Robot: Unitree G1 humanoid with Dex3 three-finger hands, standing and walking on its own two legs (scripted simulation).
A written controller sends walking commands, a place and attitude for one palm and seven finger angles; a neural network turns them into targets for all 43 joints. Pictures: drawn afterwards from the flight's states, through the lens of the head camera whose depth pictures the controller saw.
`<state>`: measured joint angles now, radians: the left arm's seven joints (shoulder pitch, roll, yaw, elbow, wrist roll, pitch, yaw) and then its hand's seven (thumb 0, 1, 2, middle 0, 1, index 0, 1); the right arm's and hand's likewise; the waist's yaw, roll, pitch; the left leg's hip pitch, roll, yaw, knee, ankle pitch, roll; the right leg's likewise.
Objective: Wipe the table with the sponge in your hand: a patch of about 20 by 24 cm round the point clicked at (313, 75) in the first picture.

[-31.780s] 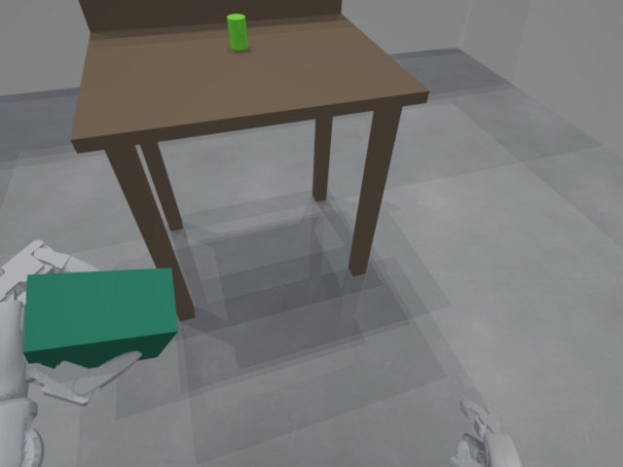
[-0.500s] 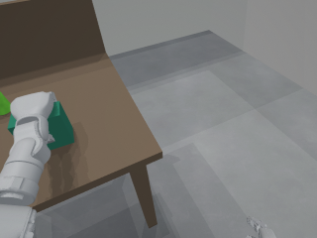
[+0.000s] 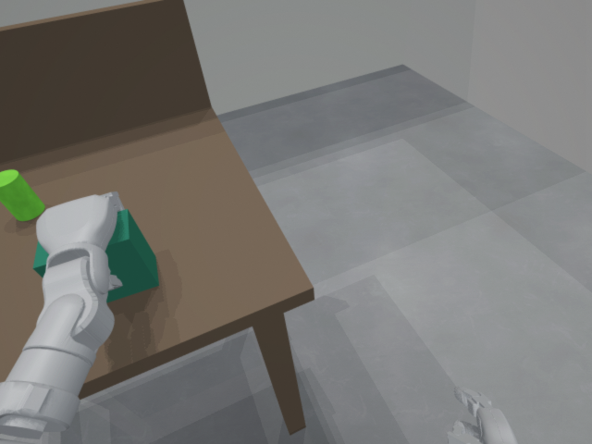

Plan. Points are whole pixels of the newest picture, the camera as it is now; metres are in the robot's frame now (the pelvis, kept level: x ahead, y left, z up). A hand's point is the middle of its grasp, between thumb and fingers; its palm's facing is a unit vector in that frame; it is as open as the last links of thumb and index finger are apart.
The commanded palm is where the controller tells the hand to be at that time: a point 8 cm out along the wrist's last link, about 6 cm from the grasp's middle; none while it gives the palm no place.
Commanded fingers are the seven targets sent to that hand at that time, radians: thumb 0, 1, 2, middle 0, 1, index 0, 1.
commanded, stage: wipe back along the middle lane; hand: left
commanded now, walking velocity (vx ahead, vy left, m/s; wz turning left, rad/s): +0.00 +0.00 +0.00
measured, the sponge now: (108, 268) +0.32 +0.32 +0.07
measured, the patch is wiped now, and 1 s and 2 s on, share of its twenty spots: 0.65 0.80 0.90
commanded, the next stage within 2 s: slide across to the third lane in 0.38 s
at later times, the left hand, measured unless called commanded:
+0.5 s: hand (105, 284) +0.27 +0.28 +0.12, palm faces +0.09 -0.02 -1.00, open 10.3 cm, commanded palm +0.23 +0.26 +0.14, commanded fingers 0.00 0.10 1.30 -1.20 -1.60 -1.20 -1.60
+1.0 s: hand (133, 275) +0.28 +0.24 +0.12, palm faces +0.05 -0.04 -1.00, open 10.3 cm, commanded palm +0.26 +0.23 +0.18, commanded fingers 0.00 0.10 1.30 -1.20 -1.60 -1.20 -1.60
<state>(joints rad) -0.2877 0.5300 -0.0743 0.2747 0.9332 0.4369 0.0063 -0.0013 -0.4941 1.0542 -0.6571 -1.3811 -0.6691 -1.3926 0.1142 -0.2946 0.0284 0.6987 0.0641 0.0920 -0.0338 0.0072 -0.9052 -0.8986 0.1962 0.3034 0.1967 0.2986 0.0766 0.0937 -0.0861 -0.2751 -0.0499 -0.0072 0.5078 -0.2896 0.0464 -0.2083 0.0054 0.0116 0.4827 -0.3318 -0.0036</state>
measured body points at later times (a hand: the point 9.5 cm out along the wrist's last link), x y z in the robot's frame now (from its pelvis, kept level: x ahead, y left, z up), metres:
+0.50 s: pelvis -0.01 -0.01 +0.00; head -0.02 -0.06 +0.45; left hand +0.26 +0.28 +0.17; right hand +0.23 -0.21 -0.09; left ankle -0.02 +0.09 -0.74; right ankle -0.05 -0.12 -0.74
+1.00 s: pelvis -0.02 -0.03 +0.00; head -0.03 -0.08 +0.45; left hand +0.27 +0.24 +0.17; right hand +0.22 -0.23 -0.10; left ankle -0.02 +0.09 -0.74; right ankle -0.05 -0.12 -0.74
